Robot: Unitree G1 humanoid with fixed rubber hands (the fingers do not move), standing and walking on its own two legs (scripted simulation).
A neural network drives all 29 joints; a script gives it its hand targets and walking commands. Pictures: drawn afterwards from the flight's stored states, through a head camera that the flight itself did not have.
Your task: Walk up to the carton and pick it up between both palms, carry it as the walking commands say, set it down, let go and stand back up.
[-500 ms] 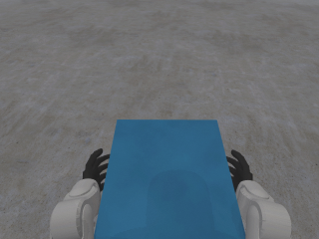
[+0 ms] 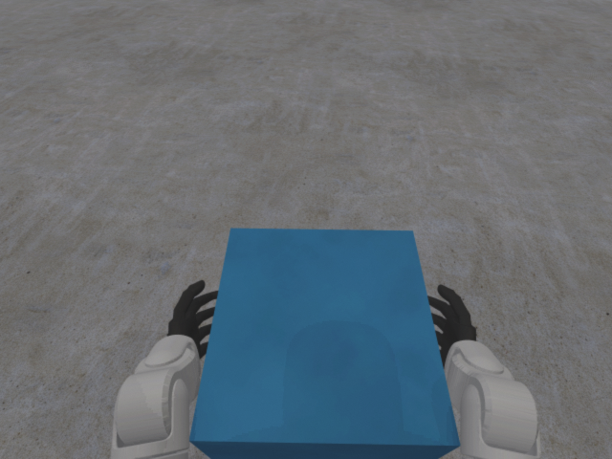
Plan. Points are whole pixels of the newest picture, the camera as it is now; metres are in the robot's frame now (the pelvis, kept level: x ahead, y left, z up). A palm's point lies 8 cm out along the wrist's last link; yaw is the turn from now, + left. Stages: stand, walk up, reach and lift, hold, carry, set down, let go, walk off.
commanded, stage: carry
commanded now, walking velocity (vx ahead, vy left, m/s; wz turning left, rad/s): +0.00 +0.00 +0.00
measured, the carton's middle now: (319, 359) +0.27 +0.00 +0.00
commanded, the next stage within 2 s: none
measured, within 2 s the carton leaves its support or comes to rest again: neither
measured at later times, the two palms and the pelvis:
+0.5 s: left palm (200, 337) +0.27 +0.15 +0.05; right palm (460, 345) +0.27 -0.18 +0.05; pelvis +0.01 -0.01 +0.00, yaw +0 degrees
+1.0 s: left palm (203, 336) +0.27 +0.15 +0.05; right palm (464, 344) +0.27 -0.18 +0.05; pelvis +0.01 -0.01 +0.00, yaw +0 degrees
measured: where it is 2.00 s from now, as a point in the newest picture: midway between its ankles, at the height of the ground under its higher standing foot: outside the picture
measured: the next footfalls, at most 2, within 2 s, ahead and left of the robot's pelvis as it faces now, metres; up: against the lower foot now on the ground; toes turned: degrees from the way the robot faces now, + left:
none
